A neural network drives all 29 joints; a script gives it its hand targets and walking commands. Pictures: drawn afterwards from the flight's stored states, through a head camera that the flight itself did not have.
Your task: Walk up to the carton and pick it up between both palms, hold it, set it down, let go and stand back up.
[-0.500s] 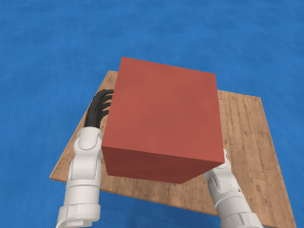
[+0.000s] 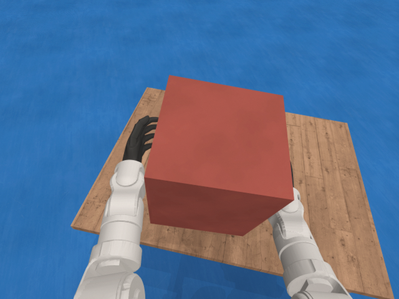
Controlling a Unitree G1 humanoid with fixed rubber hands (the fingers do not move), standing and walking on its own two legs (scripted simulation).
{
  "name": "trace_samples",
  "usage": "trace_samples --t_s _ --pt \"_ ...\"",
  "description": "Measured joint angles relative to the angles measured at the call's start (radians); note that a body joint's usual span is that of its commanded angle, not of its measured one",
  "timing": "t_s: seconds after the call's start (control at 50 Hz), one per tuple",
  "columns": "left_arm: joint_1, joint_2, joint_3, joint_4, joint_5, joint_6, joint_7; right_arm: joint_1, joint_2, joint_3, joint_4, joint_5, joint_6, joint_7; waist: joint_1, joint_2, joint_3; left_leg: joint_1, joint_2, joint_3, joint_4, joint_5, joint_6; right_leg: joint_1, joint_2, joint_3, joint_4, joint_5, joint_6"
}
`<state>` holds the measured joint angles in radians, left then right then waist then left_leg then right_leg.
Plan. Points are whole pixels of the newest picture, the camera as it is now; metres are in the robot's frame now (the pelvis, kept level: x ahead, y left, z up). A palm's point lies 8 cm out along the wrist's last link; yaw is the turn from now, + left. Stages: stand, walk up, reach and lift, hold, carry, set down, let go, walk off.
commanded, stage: set down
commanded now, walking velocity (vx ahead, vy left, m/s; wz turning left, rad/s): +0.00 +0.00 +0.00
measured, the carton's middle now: (210, 165) +0.36 +0.00 +0.07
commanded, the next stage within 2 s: none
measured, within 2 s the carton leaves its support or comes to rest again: neither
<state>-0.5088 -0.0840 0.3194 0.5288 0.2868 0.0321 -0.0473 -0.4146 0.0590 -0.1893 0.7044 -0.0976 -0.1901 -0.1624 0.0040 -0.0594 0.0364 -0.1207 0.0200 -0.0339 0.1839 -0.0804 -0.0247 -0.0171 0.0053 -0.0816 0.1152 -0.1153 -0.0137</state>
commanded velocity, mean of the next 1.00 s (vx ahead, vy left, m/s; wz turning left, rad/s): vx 0.00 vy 0.00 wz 0.00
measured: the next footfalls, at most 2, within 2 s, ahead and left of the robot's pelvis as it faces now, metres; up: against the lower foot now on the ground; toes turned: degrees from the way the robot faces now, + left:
none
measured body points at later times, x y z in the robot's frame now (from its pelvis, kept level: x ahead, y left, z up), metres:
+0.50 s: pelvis +0.00 +0.00 +0.00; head +0.08 +0.01 +0.44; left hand +0.40 +0.16 +0.02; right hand +0.38 -0.15 +0.00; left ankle +0.01 +0.13 -0.75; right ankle -0.04 -0.10 -0.75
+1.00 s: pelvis +0.00 +0.01 -0.01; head +0.12 +0.01 +0.42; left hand +0.41 +0.16 -0.02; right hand +0.39 -0.14 -0.03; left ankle +0.01 +0.13 -0.75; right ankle -0.04 -0.11 -0.75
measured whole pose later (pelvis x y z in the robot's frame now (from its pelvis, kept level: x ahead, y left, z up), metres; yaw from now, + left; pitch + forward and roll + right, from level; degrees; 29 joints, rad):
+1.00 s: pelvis +0.00 +0.01 -0.01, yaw +0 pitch +25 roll -1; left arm -0.72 -0.02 0.46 1.10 0.30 -0.41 0.04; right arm -0.61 0.08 -0.49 0.98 -0.42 -0.42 -0.13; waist 0.00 0.02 -0.19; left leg -0.61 0.02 -0.04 0.16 0.01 -0.01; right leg -0.50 0.01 -0.09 0.09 -0.03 -0.01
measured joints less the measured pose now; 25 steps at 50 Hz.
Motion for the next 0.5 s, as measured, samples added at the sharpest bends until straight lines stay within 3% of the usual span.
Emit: trace_samples --t_s 0.24,0.5 --pt "-0.069 0.014 0.085 0.234 0.025 -0.185 0.006 -0.068 0.021 -0.114 0.133 -0.125 -0.095 0.012 0.004 0.035 -0.069 -0.111 -0.003 -0.006 -0.023 0.027 0.004 -0.100 -0.001 -0.007 -0.039 0.032 0.003" --pt "-0.118 0.032 0.116 0.394 0.024 -0.318 0.040 -0.106 0.021 -0.186 0.204 -0.212 -0.167 0.017 -0.007 0.054 -0.141 -0.254 -0.002 -0.013 -0.032 0.051 0.003 -0.238 0.002 -0.012 -0.056 0.059 0.001"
